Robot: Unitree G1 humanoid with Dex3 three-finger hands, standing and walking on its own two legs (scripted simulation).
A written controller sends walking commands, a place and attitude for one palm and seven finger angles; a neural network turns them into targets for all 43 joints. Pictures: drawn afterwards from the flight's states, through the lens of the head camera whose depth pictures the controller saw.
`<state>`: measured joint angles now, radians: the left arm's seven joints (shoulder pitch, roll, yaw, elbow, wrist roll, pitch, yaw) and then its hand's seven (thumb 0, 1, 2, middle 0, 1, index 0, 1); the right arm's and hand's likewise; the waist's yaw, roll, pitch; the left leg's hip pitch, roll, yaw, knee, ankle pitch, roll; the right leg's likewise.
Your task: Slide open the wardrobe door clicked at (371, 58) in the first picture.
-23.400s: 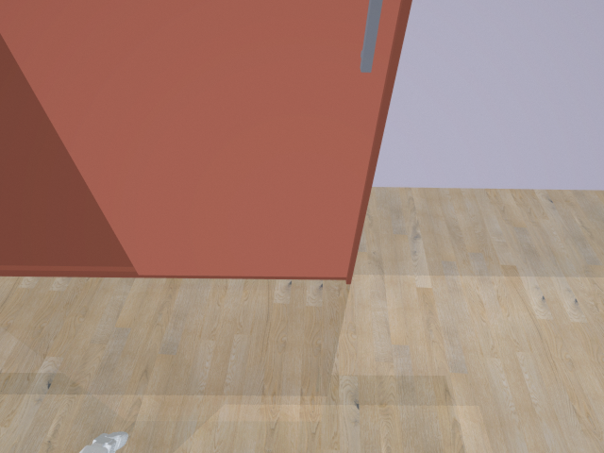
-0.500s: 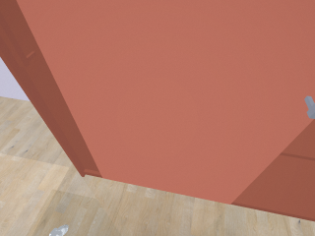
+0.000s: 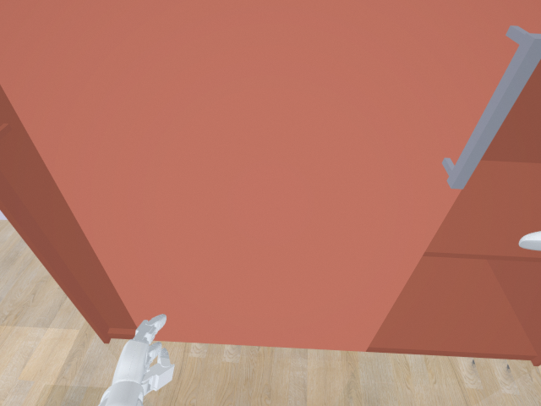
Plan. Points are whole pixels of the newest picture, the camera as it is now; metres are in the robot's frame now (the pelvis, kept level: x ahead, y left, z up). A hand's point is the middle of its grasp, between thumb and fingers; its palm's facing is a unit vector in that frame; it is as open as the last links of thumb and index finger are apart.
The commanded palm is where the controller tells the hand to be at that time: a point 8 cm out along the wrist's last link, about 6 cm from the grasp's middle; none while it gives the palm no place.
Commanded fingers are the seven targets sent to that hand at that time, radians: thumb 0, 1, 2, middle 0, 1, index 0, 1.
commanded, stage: draw the hand back to the body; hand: right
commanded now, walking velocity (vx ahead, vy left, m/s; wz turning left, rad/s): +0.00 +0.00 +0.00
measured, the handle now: (483, 115) +0.45 -0.32 +0.24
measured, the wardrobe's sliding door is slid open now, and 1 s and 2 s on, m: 0.64 0.64 0.64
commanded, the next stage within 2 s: step back with the hand held close in 1.66 s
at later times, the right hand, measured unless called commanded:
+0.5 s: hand out of the picture +0.24 -0.30 +0.22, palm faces +0.21 +0.98 -0.05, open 14.7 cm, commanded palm +0.19 -0.34 +0.21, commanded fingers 0.00 0.48 -0.23 0.25 1.11 0.25 1.11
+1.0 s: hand (519, 267) +0.23 -0.27 +0.18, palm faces +0.53 +0.79 -0.31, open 11.7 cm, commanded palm +0.17 -0.30 +0.19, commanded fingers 0.00 -0.43 -0.67 0.22 0.58 0.22 0.58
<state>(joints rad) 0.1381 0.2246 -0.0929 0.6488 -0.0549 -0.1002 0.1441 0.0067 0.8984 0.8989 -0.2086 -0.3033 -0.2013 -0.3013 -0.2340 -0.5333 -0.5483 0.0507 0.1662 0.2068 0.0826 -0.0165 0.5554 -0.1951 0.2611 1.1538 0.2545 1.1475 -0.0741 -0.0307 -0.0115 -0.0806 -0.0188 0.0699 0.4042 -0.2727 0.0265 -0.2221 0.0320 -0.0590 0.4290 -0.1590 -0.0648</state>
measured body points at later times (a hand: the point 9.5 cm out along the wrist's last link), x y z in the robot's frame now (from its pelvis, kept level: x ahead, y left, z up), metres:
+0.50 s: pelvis -0.01 +0.02 +0.00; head -0.07 +0.03 +0.44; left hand +0.19 +0.26 -0.06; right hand +0.22 -0.35 +0.22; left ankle -0.03 +0.10 -0.74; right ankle +0.05 -0.07 -0.74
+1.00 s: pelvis +0.01 +0.01 +0.00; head -0.02 +0.03 +0.45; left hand +0.18 +0.23 -0.09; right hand +0.19 -0.31 +0.20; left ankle -0.03 +0.10 -0.74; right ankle +0.05 -0.07 -0.74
